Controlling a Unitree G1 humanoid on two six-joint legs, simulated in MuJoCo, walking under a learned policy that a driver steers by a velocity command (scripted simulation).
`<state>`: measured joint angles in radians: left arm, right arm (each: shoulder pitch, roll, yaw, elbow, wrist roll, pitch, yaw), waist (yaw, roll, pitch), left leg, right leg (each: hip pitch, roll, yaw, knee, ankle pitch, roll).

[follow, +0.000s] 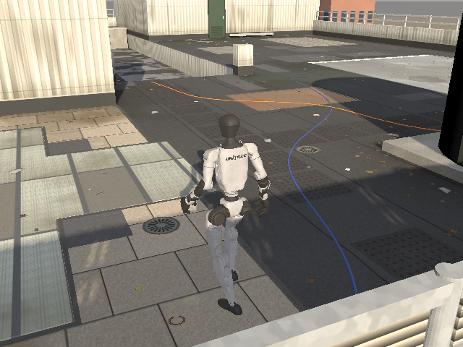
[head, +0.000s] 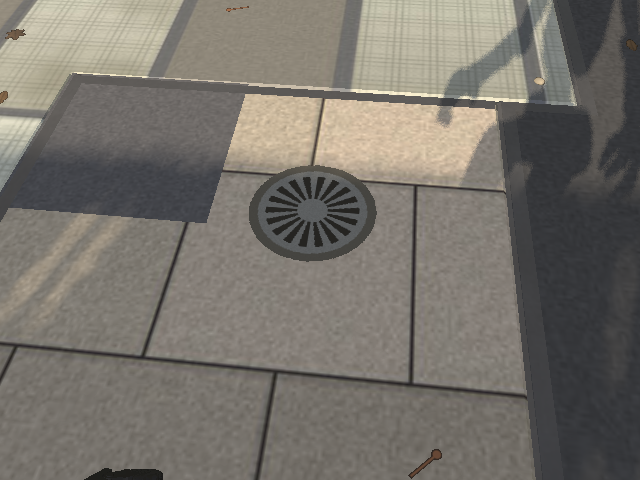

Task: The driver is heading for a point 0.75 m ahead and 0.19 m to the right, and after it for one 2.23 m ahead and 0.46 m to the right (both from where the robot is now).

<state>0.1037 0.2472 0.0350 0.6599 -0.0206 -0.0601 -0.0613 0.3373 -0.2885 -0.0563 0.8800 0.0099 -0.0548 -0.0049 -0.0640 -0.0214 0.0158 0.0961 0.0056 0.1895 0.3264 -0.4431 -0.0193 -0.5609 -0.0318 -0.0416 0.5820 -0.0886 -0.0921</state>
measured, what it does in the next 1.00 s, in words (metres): walks ahead, turning right: right foot, then left foot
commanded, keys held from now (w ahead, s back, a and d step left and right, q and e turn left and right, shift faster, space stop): w+e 0.98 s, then w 0.02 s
